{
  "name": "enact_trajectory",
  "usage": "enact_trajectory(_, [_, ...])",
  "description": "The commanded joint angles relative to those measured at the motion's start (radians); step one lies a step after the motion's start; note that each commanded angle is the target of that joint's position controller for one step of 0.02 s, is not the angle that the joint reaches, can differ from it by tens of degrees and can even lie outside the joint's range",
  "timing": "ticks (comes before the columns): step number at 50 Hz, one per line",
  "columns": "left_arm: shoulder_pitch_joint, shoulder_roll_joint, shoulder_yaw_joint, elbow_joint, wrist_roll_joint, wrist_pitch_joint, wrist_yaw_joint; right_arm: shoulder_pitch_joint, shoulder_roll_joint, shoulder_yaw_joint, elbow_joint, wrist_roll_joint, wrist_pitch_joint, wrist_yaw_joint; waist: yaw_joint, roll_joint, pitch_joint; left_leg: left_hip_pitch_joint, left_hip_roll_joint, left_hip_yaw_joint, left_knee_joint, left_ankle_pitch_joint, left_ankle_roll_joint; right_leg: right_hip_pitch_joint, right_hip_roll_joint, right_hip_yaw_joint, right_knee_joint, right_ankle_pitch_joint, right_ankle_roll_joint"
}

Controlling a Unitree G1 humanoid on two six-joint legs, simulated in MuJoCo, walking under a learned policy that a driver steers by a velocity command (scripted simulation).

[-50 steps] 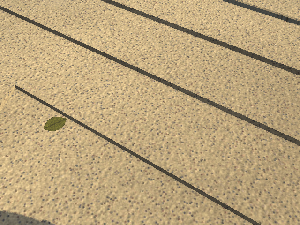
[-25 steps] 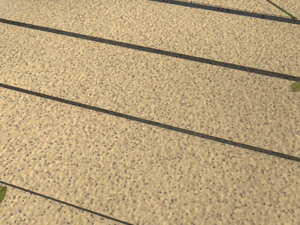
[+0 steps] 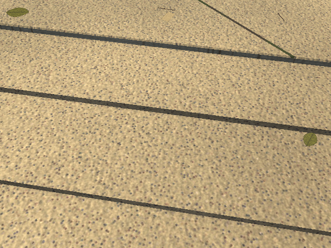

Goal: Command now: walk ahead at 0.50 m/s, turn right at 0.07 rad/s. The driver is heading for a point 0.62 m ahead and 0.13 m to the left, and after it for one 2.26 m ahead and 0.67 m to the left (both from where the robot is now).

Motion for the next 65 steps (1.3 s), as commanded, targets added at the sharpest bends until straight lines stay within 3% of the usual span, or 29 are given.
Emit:
enact_trajectory(1, [-0.01, 0.024, -0.002, -0.091, 0.012, -0.004, 0.005, -0.035, -0.137, -0.03, -0.044, 0.009, -0.012, -0.007, 0.039, 0.134, 0.024, 0.025, 0.258, -0.21, -0.215, 0.227, 0.21, -0.165, -0.067, 0.008, -0.034, 0.073, 0.024])
enact_trajectory(4, [-0.145, -0.025, -0.031, -0.136, 0.014, -0.016, -0.007, -0.014, -0.157, -0.034, -0.031, 0.015, 0.006, -0.02, -0.001, 0.116, 0.033, -0.059, 0.198, -0.1, -0.259, 0.213, 0.173, -0.013, -0.049, -0.05, -0.356, 0.193, 0.018])
enact_trajectory(8, [-0.182, 0.031, -0.009, -0.159, 0.0, -0.039, -0.019, 0.067, -0.19, -0.039, 0.001, 0.031, 0.012, -0.013, -0.005, 0.14, 0.026, 0.066, 0.27, -0.169, -0.227, 0.296, 0.17, 0.062, 0.005, -0.064, -0.516, 0.205, -0.014])
enact_trajectory(11, [0.059, 0.125, 0.049, -0.102, 0.009, -0.044, -0.011, 0.052, -0.169, -0.025, -0.003, 0.023, 0.02, -0.021, 0.146, 0.143, -0.131, 0.03, 0.195, -0.108, 0.102, 0.624, 0.086, 0.472, 0.063, -0.08, -0.659, 0.233, -0.065])
enact_trajectory(12, [0.199, 0.211, 0.075, -0.091, 0.031, -0.037, 0.005, 0.066, -0.093, -0.001, -0.04, 0.013, 0.011, -0.023, 0.187, 0.0, -0.275, -0.22, 0.097, -0.034, 0.433, 0.409, 0.017, 0.776, -0.167, 0.223, -0.708, 0.133, -0.156])
enact_trajectory(13, [0.26, 0.256, 0.082, -0.086, 0.04, -0.031, 0.007, 0.126, -0.028, 0.017, -0.059, 0.015, -0.006, -0.018, 0.159, -0.272, -0.41, -0.436, -0.02, -0.094, 0.743, -0.295, -0.02, 0.901, -0.373, 0.702, -0.924, -0.085, -0.285])
enact_trajectory(14, [0.205, 0.162, 0.054, -0.088, 0.032, -0.039, 0.01, 0.096, -0.13, -0.017, -0.039, 0.034, -0.008, -0.007, 0.154, -0.162, -0.306, -0.535, 0.023, -0.186, 0.933, -0.295, -0.021, 0.817, -0.369, 0.731, -0.965, -0.202, -0.275])
enact_trajectory(15, [0.156, 0.127, 0.043, -0.077, 0.016, -0.041, 0.011, 0.033, -0.143, -0.025, -0.059, 0.041, -0.004, -0.005, 0.133, -0.122, -0.168, -0.592, 0.071, -0.147, 0.975, -0.228, -0.01, 0.696, -0.356, 0.556, -0.971, -0.183, -0.246])
enact_trajectory(17, [0.057, 0.069, 0.03, -0.054, 0.015, -0.051, 0.005, -0.015, -0.122, -0.031, -0.072, 0.032, 0.012, -0.011, 0.068, -0.071, -0.045, -0.538, 0.137, -0.116, 0.901, -0.115, -0.004, 0.501, -0.267, 0.32, -1.022, -0.009, -0.202])
enact_trajectory(19, [-0.01, 0.034, 0.028, -0.043, 0.02, -0.062, 0.003, 0.025, -0.094, -0.035, -0.06, 0.042, 0.043, -0.012, 0.017, -0.092, -0.017, -0.438, 0.154, -0.121, 0.873, -0.073, -0.017, 0.398, -0.233, 0.162, -1.081, 0.106, -0.183])
enact_trajectory(21, [-0.029, 0.055, 0.04, -0.03, 0.02, -0.066, 0.01, -0.021, -0.063, -0.028, -0.085, 0.038, 0.064, -0.015, 0.011, -0.064, 0.022, -0.449, 0.156, -0.101, 0.775, -0.07, -0.035, 0.38, -0.23, 0.055, -1.123, 0.192, -0.194])
enact_trajectory(25, [-0.005, 0.123, 0.067, -0.006, 0.027, -0.064, 0.024, -0.113, -0.051, -0.023, -0.121, 0.02, 0.066, 0.005, 0.028, -0.011, 0.016, -0.465, 0.17, -0.085, 0.585, 0.076, -0.049, 0.452, -0.251, -0.061, -1.14, 0.266, -0.208])
enact_trajectory(33, [0.026, 0.198, 0.101, 0.04, -0.017, -0.024, 0.011, -0.263, -0.095, -0.033, -0.185, 0.023, 0.073, 0.036, 0.072, -0.022, 0.066, -0.404, 0.128, 0.031, 0.305, 0.012, 0.023, 0.625, -0.286, -0.191, -1.049, 0.315, -0.146])
enact_trajectory(35, [-0.01, 0.209, 0.103, 0.041, -0.032, -0.009, 0.009, -0.111, -0.135, -0.064, -0.153, 0.021, 0.075, 0.033, -0.032, -0.013, -0.025, -0.17, 0.035, 0.108, 0.229, 0.004, 0.072, 0.605, -0.242, -0.262, -0.786, 0.66, -0.104])
enact_trajectory(36, [0.015, 0.17, 0.088, 0.039, -0.022, -0.004, 0.01, 0.068, -0.207, -0.105, -0.093, 0.03, 0.076, 0.022, -0.102, 0.033, -0.12, 0.083, -0.039, 0.117, 0.205, 0.03, 0.105, 0.507, -0.183, -0.295, -0.529, 0.715, -0.064])
enact_trajectory(37, [0.021, 0.085, 0.059, -0.004, 0.021, -0.009, 0.017, 0.161, -0.341, -0.14, -0.077, 0.036, 0.08, 0.001, -0.103, 0.266, -0.141, 0.303, 0.173, -0.268, 0.113, 0.026, 0.203, 0.176, -0.093, -0.303, -0.153, 0.232, 0.014])
enact_trajectory(38, [0.043, 0.028, 0.032, -0.052, 0.022, -0.04, 0.019, 0.109, -0.383, -0.131, -0.129, 0.025, 0.056, 0.009, -0.029, 0.367, -0.288, 0.476, 0.343, -0.828, -0.083, -0.229, 0.37, -0.109, 0.079, -0.061, 0.096, -0.242, 0.047])
enact_trajectory(39, [-0.06, 0.126, 0.051, -0.059, -0.018, -0.063, 0.01, 0.084, -0.278, -0.101, -0.143, 0.025, 0.031, 0.023, -0.087, 0.189, -0.259, 0.466, 0.362, -0.799, -0.154, -0.248, 0.328, -0.214, 0.031, 0.052, 0.157, -0.171, 0.028])
enact_trajectory(40, [-0.096, 0.129, 0.049, -0.07, -0.031, -0.078, 0.005, 0.072, -0.235, -0.087, -0.133, 0.021, 0.016, 0.024, -0.071, 0.17, -0.173, 0.391, 0.34, -0.67, -0.126, -0.193, 0.297, -0.253, -0.01, 0.042, 0.123, -0.084, -0.005])
enact_trajectory(41, [-0.095, 0.117, 0.046, -0.054, -0.006, -0.087, 0.014, 0.016, -0.204, -0.078, -0.139, 0.022, 0.013, 0.021, -0.035, 0.089, -0.124, 0.272, 0.297, -0.563, -0.105, -0.091, 0.261, -0.204, -0.055, 0.052, 0.044, 0.0, -0.017])
enact_trajectory(43, [-0.076, 0.126, 0.056, -0.045, 0.019, -0.077, 0.015, -0.059, -0.154, -0.058, -0.165, 0.008, 0.013, 0.011, 0.024, 0.116, -0.083, 0.108, 0.235, -0.44, -0.131, 0.065, 0.236, -0.082, -0.087, 0.06, -0.06, 0.093, -0.013])
enact_trajectory(47, [-0.095, 0.083, 0.046, -0.052, 0.031, -0.045, 0.009, -0.024, -0.169, -0.06, -0.155, 0.012, 0.012, -0.014, 0.034, 0.087, -0.054, 0.057, 0.206, -0.352, -0.155, 0.265, 0.249, -0.114, -0.058, 0.032, -0.134, 0.168, 0.033])
enact_trajectory(51, [-0.24, 0.01, 0.01, -0.085, 0.027, -0.043, -0.001, 0.025, -0.15, -0.049, -0.123, 0.015, 0.026, -0.03, -0.024, 0.12, -0.007, 0.028, 0.159, -0.247, -0.184, 0.255, 0.196, -0.073, -0.026, -0.016, -0.443, 0.327, 0.053])
enact_trajectory(57, [-0.341, 0.047, 0.018, -0.116, 0.004, -0.068, -0.03, 0.112, -0.165, -0.047, -0.067, 0.018, 0.032, -0.027, -0.06, 0.161, 0.031, 0.174, 0.242, -0.288, -0.152, 0.329, 0.183, -0.04, 0.026, -0.059, -0.62, 0.318, -0.007])
enact_trajectory(60, [-0.139, 0.113, 0.054, -0.06, 0.012, -0.073, -0.027, 0.054, -0.172, -0.046, -0.076, 0.014, 0.041, -0.037, 0.061, 0.212, -0.08, 0.193, 0.195, -0.207, 0.038, 0.769, 0.125, 0.25, 0.1, -0.126, -0.698, 0.292, -0.081])
enact_trajectory(61, [0.025, 0.155, 0.07, -0.027, 0.017, -0.068, -0.02, 0.041, -0.146, -0.035, -0.09, 0.005, 0.039, -0.042, 0.136, 0.186, -0.196, 0.096, 0.154, -0.162, 0.244, 0.787, 0.089, 0.502, 0.03, -0.03, -0.681, 0.317, -0.141])
enact_trajectory(62, [0.157, 0.224, 0.092, 0.0, 0.031, -0.059, -0.017, 0.149, -0.09, -0.022, -0.107, 0.015, 0.036, -0.045, 0.118, -0.082, -0.354, -0.232, 0.021, -0.096, 0.624, 0.459, 0.007, 0.837, -0.179, 0.394, -0.749, 0.058, -0.296])
enact_trajectory(63, [0.202, 0.179, 0.078, 0.017, 0.013, -0.055, -0.022, 0.094, -0.092, -0.013, -0.117, 0.003, 0.023, -0.036, 0.146, -0.278, -0.365, -0.435, -0.076, -0.146, 0.838, -0.258, -0.009, 0.903, -0.274, 0.799, -0.987, -0.173, -0.361])
enact_trajectory(65, [0.055, 0.114, 0.052, -0.013, 0.008, -0.047, -0.011, -0.036, -0.149, -0.027, -0.144, 0.031, -0.008, -0.005, 0.107, -0.075, -0.118, -0.56, 0.032, -0.163, 0.959, -0.192, 0.014, 0.653, -0.256, 0.649, -1.01, -0.257, -0.307])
